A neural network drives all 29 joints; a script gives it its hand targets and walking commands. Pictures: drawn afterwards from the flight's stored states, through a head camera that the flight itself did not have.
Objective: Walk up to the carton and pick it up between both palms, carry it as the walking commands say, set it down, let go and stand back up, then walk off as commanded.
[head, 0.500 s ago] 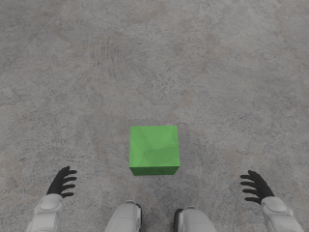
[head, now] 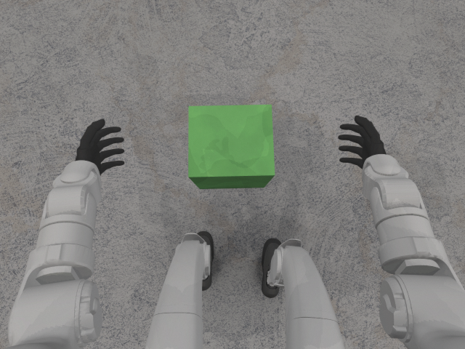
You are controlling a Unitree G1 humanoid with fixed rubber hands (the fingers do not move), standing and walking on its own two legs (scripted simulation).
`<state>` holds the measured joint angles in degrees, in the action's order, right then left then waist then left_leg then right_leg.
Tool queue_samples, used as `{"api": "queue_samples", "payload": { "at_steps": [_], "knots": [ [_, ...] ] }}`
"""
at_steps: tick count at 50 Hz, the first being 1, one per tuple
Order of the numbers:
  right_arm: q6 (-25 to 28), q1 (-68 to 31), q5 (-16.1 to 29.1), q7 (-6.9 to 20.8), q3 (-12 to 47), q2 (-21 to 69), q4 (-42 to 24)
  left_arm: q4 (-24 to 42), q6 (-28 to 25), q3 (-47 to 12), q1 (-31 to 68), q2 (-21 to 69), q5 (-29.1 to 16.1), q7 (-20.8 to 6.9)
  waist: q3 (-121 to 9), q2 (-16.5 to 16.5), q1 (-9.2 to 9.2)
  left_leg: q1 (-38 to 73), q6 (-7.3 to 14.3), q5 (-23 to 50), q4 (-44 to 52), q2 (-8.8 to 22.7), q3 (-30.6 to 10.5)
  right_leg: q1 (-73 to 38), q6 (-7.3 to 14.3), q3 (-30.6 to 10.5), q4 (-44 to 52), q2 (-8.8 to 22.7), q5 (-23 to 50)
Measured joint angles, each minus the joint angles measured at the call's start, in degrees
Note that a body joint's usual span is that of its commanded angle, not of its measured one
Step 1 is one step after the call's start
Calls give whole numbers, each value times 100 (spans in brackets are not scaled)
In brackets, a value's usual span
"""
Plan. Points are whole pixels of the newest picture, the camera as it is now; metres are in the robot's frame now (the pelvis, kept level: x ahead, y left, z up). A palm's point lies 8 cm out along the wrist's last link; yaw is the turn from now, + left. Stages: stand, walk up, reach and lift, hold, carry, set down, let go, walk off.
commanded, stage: reach and lift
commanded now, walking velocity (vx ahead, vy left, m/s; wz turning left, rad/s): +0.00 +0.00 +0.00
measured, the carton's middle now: (231, 152) +0.52 +0.04 -0.55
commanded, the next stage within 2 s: none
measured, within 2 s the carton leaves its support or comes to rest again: neither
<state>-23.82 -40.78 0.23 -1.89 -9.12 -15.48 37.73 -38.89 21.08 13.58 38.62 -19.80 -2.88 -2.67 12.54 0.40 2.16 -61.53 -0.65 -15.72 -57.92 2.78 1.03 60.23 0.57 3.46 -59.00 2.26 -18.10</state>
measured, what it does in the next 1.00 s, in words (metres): lowers itself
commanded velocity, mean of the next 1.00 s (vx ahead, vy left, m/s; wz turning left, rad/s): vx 0.00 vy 0.00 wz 0.00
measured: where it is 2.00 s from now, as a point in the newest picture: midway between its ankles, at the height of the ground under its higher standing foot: (236, 274)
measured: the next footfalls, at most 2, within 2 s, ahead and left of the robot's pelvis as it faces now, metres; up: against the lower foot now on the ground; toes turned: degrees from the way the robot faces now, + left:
none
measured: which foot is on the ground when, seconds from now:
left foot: down 0.00-1.00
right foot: down 0.00-1.00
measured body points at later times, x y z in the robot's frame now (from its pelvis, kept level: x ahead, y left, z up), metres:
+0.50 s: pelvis +0.01 +0.02 -0.03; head +0.33 +0.01 +0.29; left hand +0.53 +0.25 -0.14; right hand +0.55 -0.18 -0.14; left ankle +0.11 +0.13 -0.65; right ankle +0.09 -0.12 -0.65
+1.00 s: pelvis -0.02 +0.01 -0.11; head +0.35 +0.01 +0.12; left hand +0.53 +0.25 -0.27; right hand +0.55 -0.18 -0.26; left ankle +0.11 +0.13 -0.65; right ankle +0.10 -0.12 -0.65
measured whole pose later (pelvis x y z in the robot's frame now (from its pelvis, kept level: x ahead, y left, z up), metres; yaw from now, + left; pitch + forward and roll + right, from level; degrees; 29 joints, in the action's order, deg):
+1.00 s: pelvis -0.02 +0.01 -0.11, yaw -3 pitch +30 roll +1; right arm -14.8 -80.8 7.4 -4.7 -8.8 -24.0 44.8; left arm -45.4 13.1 17.3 78.2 -23.5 -7.8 3.9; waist 30.1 1.5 3.5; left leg -91.8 -0.5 -22.9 -84.7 2.5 1.0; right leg 92.1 -0.6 -1.2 -85.7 0.5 -23.7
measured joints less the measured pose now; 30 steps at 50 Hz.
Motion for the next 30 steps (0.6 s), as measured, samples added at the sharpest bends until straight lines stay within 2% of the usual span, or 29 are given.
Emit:
{"api": "queue_samples", "payload": {
  "at_steps": [7, 20, 25, 30],
  "knots": [
    [344, -863, 172, 99, -99, -219, 608, -465, -248, 111, 860, 101, -65, 235, -226, 38, -11, -727, 75, 13, -167, 22, 128, 770, -59, -140, -146, -17, 75],
    [982, -2242, 129, 114, -146, -430, 1129, -904, -807, 402, 2190, 311, -148, 544, -421, 22, 164, -1800, 211, -61, -379, 51, 379, 1944, -168, -409, -362, -44, 91],
    [1201, -2654, 78, 114, -235, -468, 1258, -1027, -1022, 535, 2600, 264, -111, 543, -593, 40, 161, -2188, 230, -81, -401, 44, 400, 2339, -181, -435, -387, -40, 75],
    [1380, -2771, 102, 123, -337, -432, 1010, -799, -1172, 632, 2723, 216, -13, 434, -359, 86, 101, -2215, 230, -73, -328, 46, 410, 2377, -185, -465, -312, -60, 93]
  ]
}}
